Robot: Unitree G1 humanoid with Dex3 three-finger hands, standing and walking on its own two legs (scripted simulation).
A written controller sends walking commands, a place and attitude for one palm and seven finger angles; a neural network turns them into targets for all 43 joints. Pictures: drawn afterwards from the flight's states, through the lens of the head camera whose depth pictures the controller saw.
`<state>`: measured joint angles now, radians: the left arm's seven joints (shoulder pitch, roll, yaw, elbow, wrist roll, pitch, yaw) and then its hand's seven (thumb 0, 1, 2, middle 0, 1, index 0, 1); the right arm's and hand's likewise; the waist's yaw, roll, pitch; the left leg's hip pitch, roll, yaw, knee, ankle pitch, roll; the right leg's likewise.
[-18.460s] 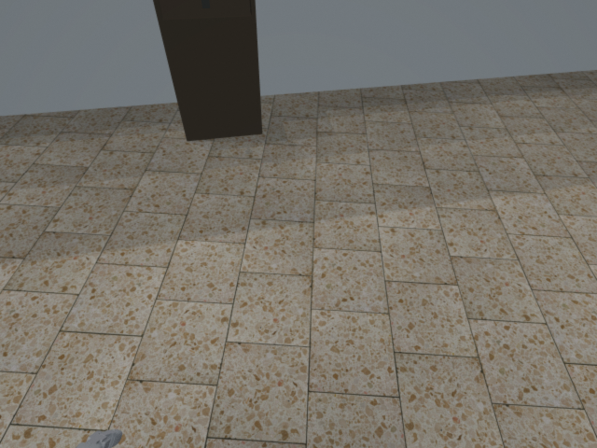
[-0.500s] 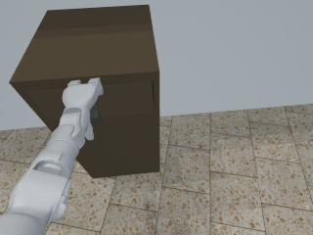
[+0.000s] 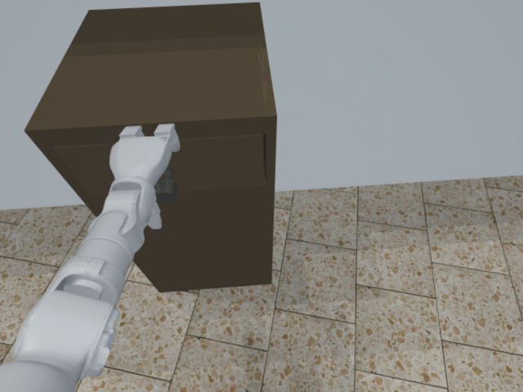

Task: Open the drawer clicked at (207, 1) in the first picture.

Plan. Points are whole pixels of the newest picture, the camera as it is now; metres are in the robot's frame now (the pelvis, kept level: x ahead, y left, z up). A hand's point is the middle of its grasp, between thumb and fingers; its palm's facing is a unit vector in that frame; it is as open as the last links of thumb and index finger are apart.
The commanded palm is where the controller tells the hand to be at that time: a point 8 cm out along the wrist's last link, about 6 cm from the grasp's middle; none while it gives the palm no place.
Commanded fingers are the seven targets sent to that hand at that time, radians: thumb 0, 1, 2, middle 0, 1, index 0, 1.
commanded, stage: re-aim the fingers above the handle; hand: left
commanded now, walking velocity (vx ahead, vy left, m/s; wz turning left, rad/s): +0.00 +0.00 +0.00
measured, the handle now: (167, 183) +0.50 +0.19 -0.03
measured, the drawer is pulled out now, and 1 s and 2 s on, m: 0.00 0.00 0.00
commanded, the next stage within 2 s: lower the fingers behind the handle in 1.60 s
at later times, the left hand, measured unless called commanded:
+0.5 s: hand (150, 183) +0.45 +0.19 +0.05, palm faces +0.02 -0.01 -1.00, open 13.8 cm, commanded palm +0.43 +0.20 +0.09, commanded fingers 0.00 -0.50 0.30 -0.30 -1.20 -0.30 -1.20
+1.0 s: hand (134, 200) +0.41 +0.21 +0.05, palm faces +0.04 +0.02 -1.00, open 13.8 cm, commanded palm +0.39 +0.19 +0.10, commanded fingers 0.00 -0.50 0.30 -0.30 -1.20 -0.30 -1.20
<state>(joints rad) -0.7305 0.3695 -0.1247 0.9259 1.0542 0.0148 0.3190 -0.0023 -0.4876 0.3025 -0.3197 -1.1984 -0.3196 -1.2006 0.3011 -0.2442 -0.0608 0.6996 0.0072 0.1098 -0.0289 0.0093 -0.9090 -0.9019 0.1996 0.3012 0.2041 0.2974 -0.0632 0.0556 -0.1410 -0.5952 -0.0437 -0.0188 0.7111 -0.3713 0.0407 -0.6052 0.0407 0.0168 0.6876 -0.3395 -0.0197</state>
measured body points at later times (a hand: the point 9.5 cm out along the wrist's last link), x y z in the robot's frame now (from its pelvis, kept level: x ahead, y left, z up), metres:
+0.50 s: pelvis -0.01 +0.00 +0.00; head +0.05 -0.01 +0.44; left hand +0.44 +0.19 +0.10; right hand +0.05 -0.27 -0.13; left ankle -0.02 +0.09 -0.71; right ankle -0.01 -0.11 -0.71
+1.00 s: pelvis -0.01 +0.00 +0.01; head +0.04 -0.03 +0.45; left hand +0.40 +0.20 +0.11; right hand +0.11 -0.26 -0.13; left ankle -0.02 +0.09 -0.71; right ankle -0.01 -0.11 -0.71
